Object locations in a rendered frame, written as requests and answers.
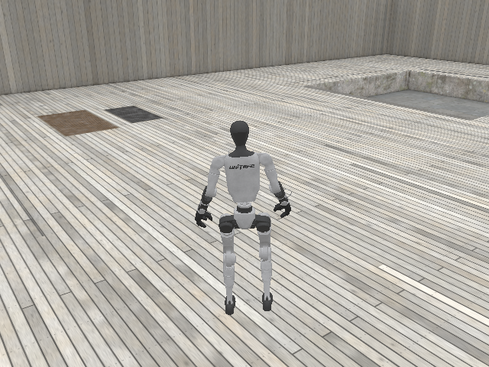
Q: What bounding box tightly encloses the left robot forearm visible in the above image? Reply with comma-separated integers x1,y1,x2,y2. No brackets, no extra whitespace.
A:
197,186,212,214

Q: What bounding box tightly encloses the right robot hand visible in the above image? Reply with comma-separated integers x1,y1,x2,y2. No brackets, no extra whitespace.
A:
274,203,291,218

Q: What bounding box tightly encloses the left robot hand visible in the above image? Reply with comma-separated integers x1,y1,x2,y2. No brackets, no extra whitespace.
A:
195,211,212,228

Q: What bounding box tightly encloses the robot right upper arm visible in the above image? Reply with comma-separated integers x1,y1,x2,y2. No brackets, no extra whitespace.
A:
257,153,281,193

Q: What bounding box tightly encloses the right robot foot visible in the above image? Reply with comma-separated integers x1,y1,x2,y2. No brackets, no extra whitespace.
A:
262,292,273,311

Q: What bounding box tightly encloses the robot left upper arm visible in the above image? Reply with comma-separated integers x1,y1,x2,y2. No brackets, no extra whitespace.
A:
205,155,225,197

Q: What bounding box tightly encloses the left robot foot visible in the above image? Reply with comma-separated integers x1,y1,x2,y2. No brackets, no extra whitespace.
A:
225,295,236,315

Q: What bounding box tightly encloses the robot foot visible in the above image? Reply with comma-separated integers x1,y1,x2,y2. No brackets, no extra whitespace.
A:
262,292,273,311
225,295,236,315

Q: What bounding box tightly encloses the right robot forearm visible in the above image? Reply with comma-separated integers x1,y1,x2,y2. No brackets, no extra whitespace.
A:
274,181,289,206

